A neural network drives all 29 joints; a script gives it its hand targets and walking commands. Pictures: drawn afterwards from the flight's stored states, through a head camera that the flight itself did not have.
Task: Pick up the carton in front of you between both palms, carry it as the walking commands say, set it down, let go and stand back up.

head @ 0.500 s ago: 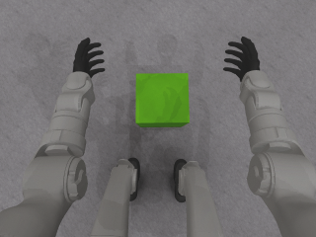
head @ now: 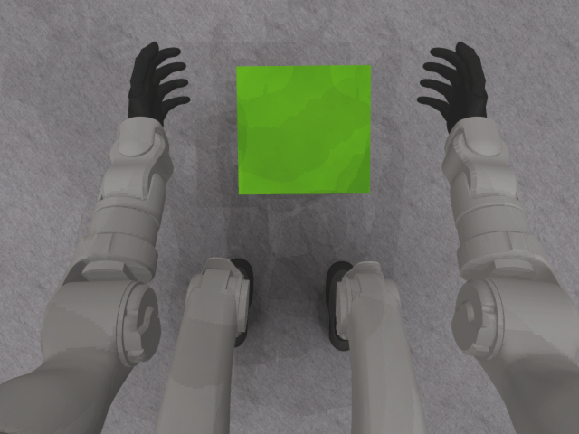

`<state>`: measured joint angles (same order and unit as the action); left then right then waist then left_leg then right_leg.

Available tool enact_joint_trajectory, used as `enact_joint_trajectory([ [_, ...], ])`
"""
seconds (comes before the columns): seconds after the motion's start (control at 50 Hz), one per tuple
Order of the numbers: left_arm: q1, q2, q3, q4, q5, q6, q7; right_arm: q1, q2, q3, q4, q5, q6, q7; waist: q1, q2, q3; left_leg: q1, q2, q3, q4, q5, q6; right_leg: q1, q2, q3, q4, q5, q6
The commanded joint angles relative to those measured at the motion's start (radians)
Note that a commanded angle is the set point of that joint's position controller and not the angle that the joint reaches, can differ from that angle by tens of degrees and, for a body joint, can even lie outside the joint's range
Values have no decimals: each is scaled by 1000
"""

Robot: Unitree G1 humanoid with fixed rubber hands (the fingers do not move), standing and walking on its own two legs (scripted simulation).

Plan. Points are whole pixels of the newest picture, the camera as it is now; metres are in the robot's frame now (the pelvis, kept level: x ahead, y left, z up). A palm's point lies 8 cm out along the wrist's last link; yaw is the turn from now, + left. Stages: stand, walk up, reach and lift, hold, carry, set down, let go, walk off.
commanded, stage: reach and lift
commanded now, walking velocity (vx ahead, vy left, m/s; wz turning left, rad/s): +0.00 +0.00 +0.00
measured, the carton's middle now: (301, 141) +0.48 -0.02 -0.41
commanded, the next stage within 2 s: none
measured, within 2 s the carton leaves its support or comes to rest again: leaves its support in 1.28 s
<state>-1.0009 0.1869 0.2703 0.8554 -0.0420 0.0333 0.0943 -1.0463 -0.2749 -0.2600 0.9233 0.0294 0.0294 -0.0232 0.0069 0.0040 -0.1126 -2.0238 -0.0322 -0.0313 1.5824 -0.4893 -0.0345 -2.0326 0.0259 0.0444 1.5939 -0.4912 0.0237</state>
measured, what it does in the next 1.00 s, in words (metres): lowers itself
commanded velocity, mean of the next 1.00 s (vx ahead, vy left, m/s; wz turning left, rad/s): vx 0.00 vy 0.00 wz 0.00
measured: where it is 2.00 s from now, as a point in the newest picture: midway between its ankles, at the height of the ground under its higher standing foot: (288, 319)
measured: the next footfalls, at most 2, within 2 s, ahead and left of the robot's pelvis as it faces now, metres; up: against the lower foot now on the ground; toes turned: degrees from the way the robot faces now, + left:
none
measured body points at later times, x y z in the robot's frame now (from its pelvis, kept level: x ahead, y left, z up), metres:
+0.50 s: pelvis -0.05 +0.00 -0.16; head +0.33 -0.01 +0.09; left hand +0.49 +0.17 -0.35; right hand +0.49 -0.20 -0.35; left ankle +0.08 +0.13 -0.50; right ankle +0.07 -0.12 -0.50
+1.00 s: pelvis -0.05 +0.00 -0.16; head +0.32 -0.01 +0.10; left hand +0.49 +0.14 -0.34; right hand +0.50 -0.17 -0.35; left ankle +0.08 +0.13 -0.50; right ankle +0.07 -0.12 -0.50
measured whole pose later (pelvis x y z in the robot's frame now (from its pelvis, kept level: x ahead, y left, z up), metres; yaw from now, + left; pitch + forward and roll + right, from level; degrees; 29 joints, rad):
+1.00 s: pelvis -0.05 +0.00 -0.16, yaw +1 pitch +39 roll +1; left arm -1.38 0.25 0.05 1.13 -0.26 -0.01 0.15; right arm -1.40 -0.33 0.01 1.17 0.25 -0.01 -0.11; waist 0.00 0.02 0.30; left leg -2.30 -0.05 -0.03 2.14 -0.53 -0.06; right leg -2.31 0.02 0.04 2.16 -0.54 0.03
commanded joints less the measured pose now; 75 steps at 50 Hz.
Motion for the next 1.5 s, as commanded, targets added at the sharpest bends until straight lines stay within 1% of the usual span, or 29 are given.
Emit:
enact_joint_trajectory([
  [0.0, -210, 136, -45, -143, -62, -12, 23, -237, -162, 43, -145, 62, -15, -20, -4, -29, -1109, 552, -42, 71, 57, 501, -32, 589, 32, -61, 47, 516, 26],
  [0.04, -249, 147, -67, -144, -91, 0, 31, -278, -176, 68, -145, 91, -6, -26, -4, -33, -1103, 526, -39, 80, 103, 432, -32, 558, 28, -71, 92, 444, 28],
  [0.14, -380, 183, -93, -97, -132, 25, 46, -402, -215, 107, -84, 139, 16, -43, -7, -37, -1010, 450, -23, 92, 194, 231, -30, 467, 8, -83, 177, 233, 25],
  [0.22, -473, 207, -106, -2, -150, 33, 54, -488, -235, 129, 11, 162, 24, -56, -7, -28, -907, 401, -8, 91, 254, 117, -24, 395, -8, -79, 232, 110, 19],
  [0.26, -508, 214, -111, 54, -155, 27, 53, -521, -240, 139, 63, 170, 19, -58, -7, -24, -846, 370, -1, 86, 284, 87, -23, 358, -16, -73, 258, 80, 15],
  [0.34, -559, 228, -124, 143, -162, 3, 47, -566, -246, 160, 145, 180, -1, -58, -7, -18, -761, 325, 8, 74, 343, 95, -23, 312, -26, -56, 317, 87, 13],
  [0.38, -583, 237, -133, 160, -169, -11, 45, -590, -252, 172, 158, 186, -15, -59, -7, -18, -757, 319, 9, 70, 374, 124, -23, 313, -28, -50, 348, 118, 13],
  [0.44, -610, 254, -152, 153, -191, -31, 49, -623, -267, 194, 141, 204, -34, -66, -6, -27, -818, 341, 8, 71, 417, 192, -23, 361, -25, -47, 392, 188, 15],
  [0.46, -610, 258, -161, 148, -196, -37, 51, -629, -271, 195, 122, 209, -39, -70, -12, -24, -834, 359, 8, 68, 427, 204, -20, 351, -21, -50, 402, 202, 16],
  [0.5, -605, 247, -164, 130, -200, -44, 55, -621, -268, 206, 109, 219, -46, -72, -7, -17, -835, 339, 0, 73, 440, 242, -21, 364, -18, -47, 419, 239, 12],
  [0.56, -535, 191, -197, 134, -233, -50, 51, -561, -247, 220, 102, 223, -56, -72, -26, -24, -859, 351, -9, 72, 461, 317, -24, 393, -12, -52, 438, 315, 13],
  [0.6, -498, 177, -205, 127, -240, -50, 49, -527, -232, 221, 90, 219, -58, -73, -31, -33, -874, 344, -14, 75, 464, 328, -26, 410, -12, -54, 440, 337, 16],
  [0.64, -482, 177, -201, 117, -237, -50, 52, -510, -221, 219, 82, 214, -56, -75, -29, -40, -871, 330, -18, 79, 459, 310, -25, 412, -11, -55, 434, 328, 17],
  [0.72, -476, 178, -174, 155, -211, -48, 52, -503, -196, 210, 125, 198, -48, -71, -18, -38, -727, 244, -18, 78, 440, 220, -23, 328, -13, -47, 414, 240, 13],
  [0.8, -505, 177, -164, 166, -194, -54, 52, -526, -188, 211, 141, 197, -51, -69, -11, -31, -702, 238, -17, 75, 432, 196, -21, 302, -12, -44, 405, 209, 11],
  [0.92, -584, 74, -233, 166, -226, -61, 57, -602, -97, 282, 140, 230, -59, -73, -15, -31, -724, 279, -29, 74, 422, 188, -19, 314, -1, -43, 393, 189, 11],
  [0.98, -592, 42, -216, 198, -204, -64, 67, -617, -87, 265, 164, 198, -64, -86, -26, -27, -718, 297, -41, 69, 416, 178, -21, 313, 5, -47, 385, 173, 9],
  [1.0, -597, 12, -218, 202, -196, -64, 68, -629, -50, 280, 162, 198, -64, -83, -19, -27, -717, 312, -46, 68, 414, 178, -17, 309, 10, -49, 383, 169, 8],
  [1.02, -653, -95, -259, 175, -207, -66, 49, -681, 70, 323, 149, 212, -66, -66, -15, -36, -716, 306, -57, 71, 414, 181, -12, 309, 19, -48, 381, 172, 0],
  [1.04, -703, -202, -280, 182, -200, -67, 26, -737, 185, 352, 157, 211, -67, -45, -17, -38, -711, 289, -62, 73, 417, 183, -11, 302, 29, -49, 382, 180, -3],
  [1.1, -885, -588, -340, 162, -152, -36, -71, -900, 594, 418, 135, 183, -37, 52, -15, -15, -678, 240, -89, 80, 437, 166, -7, 267, 56, -52, 404, 174, -11],
  [1.14, -912, -712, -321, 143, -114, -9, -122, -910, 715, 393, 110, 154, -11, 100, -13, -13, -650, 222, -104, 92, 449, 149, 0, 251, 69, -69, 416, 158, -10],
  [1.2, -937, -833, -325, 87, -106, 16, -165, -911, 834, 380, 54, 140, 14, 136, -21, -2, -704, 238, -116, 106, 463, 196, 1, 271, 86, -86, 434, 212, -14],
  [1.24, -944, -906, -358, 28, -129, 29, -177, -916, 905, 405, -12, 159, 27, 147, -28, -1, -815, 289, -122, 115, 474, 262, 0, 327, 93, -100, 445, 280, -14],
  [1.3, -931, -1013, -415, -69, -174, 52, -179, -933, 993, 475, -147, 202, 44, 145, -42, -12, -1052, 400, -131, 127, 487, 373, -5, 453, 100, -116, 454, 395, -6],
  [1.36, -916, -1083, -468, -189, -178, 90, -173, -908, 1070, 523, -280, 206, 80, 133, -46, -27, -1261, 459, -141, 140, 472, 406, -13, 582, 112, -125, 438, 452, 1],
  [1.42, -885, -1119, -501, -297, -151, 134, -171, -843, 1134, 531, -367, 176, 134, 132, -37, -38, -1339, 477, -150, 150, 423, 354, -15, 622, 127, -137, 395, 408, 8],
  [1.46, -847, -1139, -494, -309, -116, 166, -177, -793, 1173, 516, -363, 140, 173, 142, -26, -42, -1278, 444, -154, 152, 376, 274, -13, 579, 135, -142, 349, 327, 9],
  [1.48, -823, -1146, -475, -287, -93, 183, -185, -769, 1191, 500, -339, 118, 192, 149, -19, -43, -1212, 411, -154, 151, 349, 220, -10, 538, 135, -143, 322, 270, 8],
])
